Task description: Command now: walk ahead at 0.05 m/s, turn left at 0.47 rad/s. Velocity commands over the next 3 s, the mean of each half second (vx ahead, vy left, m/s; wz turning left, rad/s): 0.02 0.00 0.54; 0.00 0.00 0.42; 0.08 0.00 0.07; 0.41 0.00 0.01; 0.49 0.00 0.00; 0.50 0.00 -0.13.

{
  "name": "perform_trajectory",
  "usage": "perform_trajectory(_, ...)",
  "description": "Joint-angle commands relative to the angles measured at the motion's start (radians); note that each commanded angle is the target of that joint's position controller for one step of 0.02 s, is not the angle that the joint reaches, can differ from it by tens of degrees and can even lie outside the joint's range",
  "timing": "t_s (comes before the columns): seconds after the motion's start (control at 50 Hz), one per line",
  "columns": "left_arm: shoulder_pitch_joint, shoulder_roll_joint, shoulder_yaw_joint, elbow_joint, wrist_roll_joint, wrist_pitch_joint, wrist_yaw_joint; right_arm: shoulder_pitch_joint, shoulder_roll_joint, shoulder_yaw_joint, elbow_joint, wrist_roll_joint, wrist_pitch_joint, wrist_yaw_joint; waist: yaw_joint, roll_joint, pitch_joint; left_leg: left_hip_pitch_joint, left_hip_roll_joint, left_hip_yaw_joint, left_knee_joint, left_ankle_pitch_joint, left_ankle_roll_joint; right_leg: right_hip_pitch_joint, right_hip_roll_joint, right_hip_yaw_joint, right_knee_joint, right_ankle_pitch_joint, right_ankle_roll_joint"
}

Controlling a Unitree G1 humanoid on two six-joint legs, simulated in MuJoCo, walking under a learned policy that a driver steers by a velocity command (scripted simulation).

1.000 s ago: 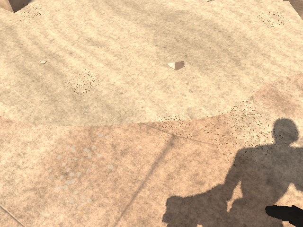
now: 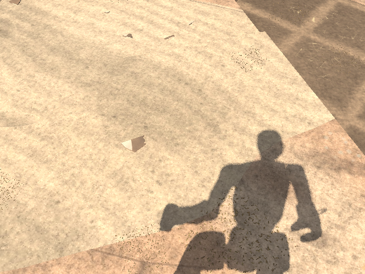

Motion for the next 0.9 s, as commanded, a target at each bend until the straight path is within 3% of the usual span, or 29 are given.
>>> perform_trajectory(0.02,-0.042,0.175,0.047,-0.045,-0.026,0.006,0.006,0.026,-0.088,-0.03,-0.072,0.0,-0.006,0.016,-0.026,-0.123,-0.103,0.102,-0.021,0.042,-0.153,0.039,0.044,0.088,-0.295,0.154,-0.046,0.241,-0.152)
perform_trajectory(0.04,-0.02,0.162,0.046,-0.03,-0.034,0.01,0.007,0.051,-0.098,-0.036,-0.067,-0.004,-0.009,0.016,-0.034,-0.104,-0.107,0.169,-0.047,0.048,-0.249,0.126,0.069,0.072,-0.263,0.126,0.023,0.2,-0.107)
perform_trajectory(0.06,0.041,0.131,0.041,-0.006,-0.023,0.012,0.004,0.084,-0.157,-0.056,-0.064,-0.008,-0.013,0.006,-0.027,0.01,-0.108,0.257,-0.019,-0.045,-0.354,0.363,0.112,0.015,-0.189,0.064,0.174,0.093,-0.032)
perform_trajectory(0.08,0.033,0.08,0.026,-0.041,0.025,0.008,-0.002,0.106,-0.287,-0.085,-0.081,-0.01,-0.017,-0.015,0.005,0.306,-0.113,0.421,0.215,-0.378,-0.367,0.778,0.241,-0.265,-0.038,-0.015,0.474,-0.295,0.074)
perform_trajectory(0.1,-0.071,0.094,0.025,-0.079,0.022,0.007,0.003,0.133,-0.279,-0.076,-0.096,-0.041,-0.036,-0.005,-0.065,0.278,-0.161,0.434,0.314,-0.549,-0.406,0.8,0.415,-0.418,0.063,0.158,0.694,-0.52,0.1)
perform_trajectory(0.12,-0.104,0.122,0.034,-0.08,0.001,0.009,0.004,0.127,-0.25,-0.068,-0.096,-0.042,-0.058,0.004,-0.071,0.159,-0.178,0.441,0.273,-0.48,-0.414,0.755,0.404,-0.45,0.043,0.246,0.782,-0.474,0.086)
perform_trajectory(0.14,-0.094,0.119,0.036,-0.073,-0.012,0.011,0.008,0.08,-0.229,-0.065,-0.101,-0.026,-0.072,0.0,-0.041,0.119,-0.161,0.435,0.22,-0.406,-0.403,0.688,0.348,-0.471,0.025,0.272,0.778,-0.382,0.071)
perform_trajectory(0.16,-0.079,0.125,0.041,-0.055,-0.007,0.013,0.017,0.034,-0.195,-0.058,-0.109,-0.006,-0.074,-0.007,-0.021,0.077,-0.152,0.425,0.186,-0.367,-0.399,0.636,0.301,-0.477,0.01,0.284,0.745,-0.314,0.069)
perform_trajectory(0.18,-0.076,0.14,0.047,-0.052,-0.001,0.015,0.023,0.0,-0.173,-0.049,-0.118,0.007,-0.068,-0.017,-0.004,0.085,-0.15,0.395,0.17,-0.347,-0.404,0.62,0.281,-0.45,0.006,0.292,0.721,-0.265,0.072)
perform_trajectory(0.2,-0.071,0.134,0.047,-0.05,-0.002,0.014,0.023,-0.005,-0.167,-0.045,-0.125,0.003,-0.063,-0.024,0.004,0.098,-0.162,0.373,0.154,-0.337,-0.406,0.637,0.278,-0.411,0.02,0.288,0.723,-0.228,0.077)
perform_trajectory(0.24,-0.056,0.114,0.043,-0.044,-0.009,0.01,0.021,0.004,-0.173,-0.048,-0.133,-0.003,-0.057,-0.033,0.007,0.094,-0.181,0.386,0.135,-0.327,-0.408,0.631,0.276,-0.388,0.038,0.29,0.656,-0.181,0.085)
perform_trajectory(0.3,-0.082,0.093,0.034,-0.047,-0.011,0.008,0.018,0.017,-0.19,-0.055,-0.137,0.002,-0.049,-0.043,-0.01,0.1,-0.173,0.388,0.119,-0.349,-0.406,0.544,0.272,-0.358,0.052,0.301,0.499,-0.149,0.104)
perform_trajectory(0.38,-0.088,0.101,0.033,-0.044,-0.014,0.005,0.007,-0.004,-0.202,-0.06,-0.152,-0.001,-0.036,-0.041,-0.02,0.131,-0.146,0.303,0.099,-0.406,-0.415,0.39,0.271,-0.255,0.069,0.308,0.363,-0.138,0.11)
perform_trajectory(0.44,-0.077,0.113,0.035,-0.043,-0.018,-0.008,-0.004,-0.02,-0.199,-0.059,-0.161,0.0,-0.029,-0.034,-0.023,0.149,-0.137,0.289,0.088,-0.468,-0.397,0.38,0.266,-0.198,0.083,0.313,0.273,-0.157,0.098)
perform_trajectory(0.5,-0.018,0.12,0.039,-0.029,-0.021,-0.025,-0.019,-0.055,-0.191,-0.054,-0.175,0.011,-0.019,-0.036,0.012,0.155,-0.145,0.29,0.055,-0.513,-0.345,0.412,0.234,-0.09,0.09,0.302,0.073,-0.077,0.072)
perform_trajectory(0.52,0.021,0.128,0.044,-0.015,-0.019,-0.029,-0.022,-0.067,-0.183,-0.051,-0.182,0.017,-0.014,-0.04,0.034,0.143,-0.145,0.254,0.023,-0.501,-0.316,0.357,0.199,-0.003,0.075,0.293,-0.048,0.038,0.056)
perform_trajectory(0.54,0.05,0.18,0.057,-0.01,-0.006,-0.028,-0.019,-0.042,-0.147,-0.041,-0.188,0.012,-0.013,-0.042,0.023,0.062,-0.164,0.158,-0.033,-0.449,-0.224,0.185,0.147,0.117,-0.052,0.385,-0.085,0.115,0.011)
perform_trajectory(0.56,0.014,0.264,0.071,-0.023,0.01,-0.016,-0.009,0.022,-0.097,-0.029,-0.197,0.005,-0.019,-0.037,-0.048,-0.218,-0.148,-0.035,-0.2,-0.255,-0.021,-0.192,0.082,0.199,-0.259,0.612,-0.096,0.342,-0.113)
perform_trajectory(0.58,0.017,0.231,0.063,-0.033,0.038,-0.017,-0.012,0.017,-0.175,-0.052,-0.201,-0.001,-0.03,-0.035,-0.018,-0.274,-0.136,-0.12,-0.196,-0.197,0.211,-0.357,0.034,0.136,-0.381,0.742,-0.118,0.414,-0.255)
perform_trajectory(0.6,-0.027,0.181,0.046,-0.053,0.031,-0.02,-0.009,0.034,-0.232,-0.073,-0.181,0.002,-0.031,-0.032,-0.031,-0.186,-0.116,-0.122,-0.149,-0.208,0.342,-0.294,0.014,0.11,-0.352,0.663,-0.11,0.386,-0.258)
perform_trajectory(0.64,-0.088,0.132,0.032,-0.066,0.003,-0.015,0.001,0.054,-0.204,-0.076,-0.149,0.005,-0.012,-0.034,-0.042,-0.143,-0.076,-0.147,-0.129,-0.181,0.425,-0.175,-0.02,0.101,-0.232,0.489,-0.093,0.285,-0.176)
perform_trajectory(0.66,-0.083,0.13,0.028,-0.064,-0.004,-0.012,0.006,0.048,-0.178,-0.069,-0.153,0.007,-0.005,-0.032,-0.031,-0.148,-0.063,-0.164,-0.124,-0.17,0.447,-0.138,-0.035,0.105,-0.218,0.448,-0.093,0.306,-0.175)
perform_trajectory(0.72,-0.007,0.148,0.03,-0.044,0.003,0.002,0.019,-0.024,-0.119,-0.045,-0.195,0.016,-0.008,-0.027,0.021,-0.172,-0.07,-0.163,-0.11,-0.111,0.321,-0.1,-0.057,0.165,-0.197,0.379,-0.101,0.354,-0.198)
perform_trajectory(0.76,0.011,0.169,0.035,-0.039,0.002,0.008,0.017,-0.043,-0.1,-0.033,-0.211,0.007,-0.012,-0.024,0.036,-0.181,-0.1,-0.108,-0.091,-0.098,0.201,-0.119,-0.059,0.202,-0.213,0.367,-0.088,0.382,-0.209)
perform_trajectory(0.8,-0.007,0.194,0.041,-0.041,-0.005,0.011,0.006,-0.043,-0.086,-0.02,-0.215,0.0,-0.014,-0.02,0.038,-0.195,-0.112,-0.001,-0.078,-0.063,0.072,-0.131,-0.049,0.167,-0.219,0.34,-0.083,0.403,-0.209)
perform_trajectory(0.86,-0.002,0.209,0.04,-0.027,-0.019,0.014,-0.009,-0.014,-0.104,-0.022,-0.201,0.002,-0.011,-0.015,0.033,-0.207,-0.109,0.119,-0.092,-0.02,-0.109,-0.076,-0.027,0.139,-0.227,0.34,-0.059,0.407,-0.204)
perform_trajectory(0.9,-0.016,0.193,0.029,-0.014,-0.035,0.015,-0.013,0.054,-0.097,-0.023,-0.166,-0.002,-0.011,-0.009,-0.011,-0.184,-0.102,0.269,-0.111,0.009,-0.368,0.121,0.018,0.086,-0.203,0.317,-0.003,0.358,-0.158)
Next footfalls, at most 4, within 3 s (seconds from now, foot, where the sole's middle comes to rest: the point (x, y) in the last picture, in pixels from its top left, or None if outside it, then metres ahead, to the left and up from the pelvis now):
0.06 left None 0.07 0.12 -0.78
0.54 right None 0.13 -0.10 -0.78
0.94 left None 0.01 0.14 -0.78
1.22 right None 0.12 -0.08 -0.78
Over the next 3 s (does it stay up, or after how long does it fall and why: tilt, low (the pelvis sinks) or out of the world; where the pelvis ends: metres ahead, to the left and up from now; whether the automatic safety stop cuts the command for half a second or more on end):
stays up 0.74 0.40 -0.01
